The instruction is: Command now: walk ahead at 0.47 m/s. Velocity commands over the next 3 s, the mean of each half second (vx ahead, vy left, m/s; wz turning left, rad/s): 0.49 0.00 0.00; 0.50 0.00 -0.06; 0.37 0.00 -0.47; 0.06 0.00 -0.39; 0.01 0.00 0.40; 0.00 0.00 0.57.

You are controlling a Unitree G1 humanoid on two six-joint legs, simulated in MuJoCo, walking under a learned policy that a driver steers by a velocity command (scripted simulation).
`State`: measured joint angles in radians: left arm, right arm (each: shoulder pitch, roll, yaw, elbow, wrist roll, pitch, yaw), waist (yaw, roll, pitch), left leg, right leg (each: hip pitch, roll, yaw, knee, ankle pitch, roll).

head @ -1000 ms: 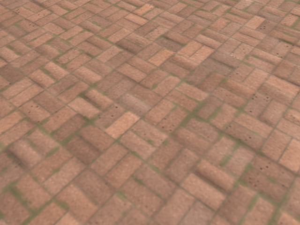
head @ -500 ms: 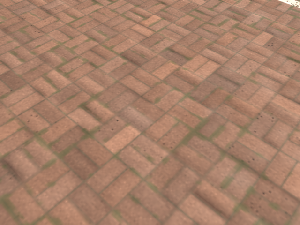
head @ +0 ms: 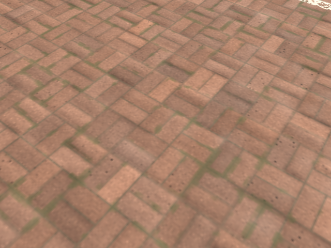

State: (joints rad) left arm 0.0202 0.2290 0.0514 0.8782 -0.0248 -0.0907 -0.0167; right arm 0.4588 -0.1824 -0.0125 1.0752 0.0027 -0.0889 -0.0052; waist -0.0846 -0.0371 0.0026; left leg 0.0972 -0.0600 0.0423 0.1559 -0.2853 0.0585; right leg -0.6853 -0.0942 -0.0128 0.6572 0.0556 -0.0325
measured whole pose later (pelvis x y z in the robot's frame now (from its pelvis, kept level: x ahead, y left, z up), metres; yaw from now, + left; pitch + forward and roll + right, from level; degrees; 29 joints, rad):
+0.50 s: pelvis +0.29 -0.04 +0.01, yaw +0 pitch +1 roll -2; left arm 0.36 0.22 0.04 1.01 0.00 -0.10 -0.01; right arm 0.09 -0.25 -0.06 0.90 0.01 -0.08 -0.01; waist 0.06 0.04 -0.01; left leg -0.71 0.15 -0.05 0.76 0.05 0.02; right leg -0.05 0.07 -0.06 0.21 -0.18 -0.07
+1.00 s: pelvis +0.57 +0.03 +0.01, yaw -2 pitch +1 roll +1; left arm 0.14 0.27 0.07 0.91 -0.02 -0.07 0.00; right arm 0.33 -0.22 -0.06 1.00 -0.02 -0.11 0.01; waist -0.04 -0.05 -0.01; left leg -0.09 -0.05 0.11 0.23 -0.17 0.06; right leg -0.71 -0.12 0.07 0.94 -0.07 -0.04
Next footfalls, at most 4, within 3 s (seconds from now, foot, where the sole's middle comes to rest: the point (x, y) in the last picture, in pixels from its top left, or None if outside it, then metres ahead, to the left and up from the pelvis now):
0.14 right None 0.29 -0.13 -0.78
0.70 left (127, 228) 0.58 0.12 -0.78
1.26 right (180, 162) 0.89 -0.14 -0.78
1.78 left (147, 136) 1.05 0.01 -0.78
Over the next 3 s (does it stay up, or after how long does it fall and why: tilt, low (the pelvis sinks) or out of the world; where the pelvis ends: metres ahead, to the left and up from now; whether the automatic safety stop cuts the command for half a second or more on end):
stays up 0.93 -0.03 -0.01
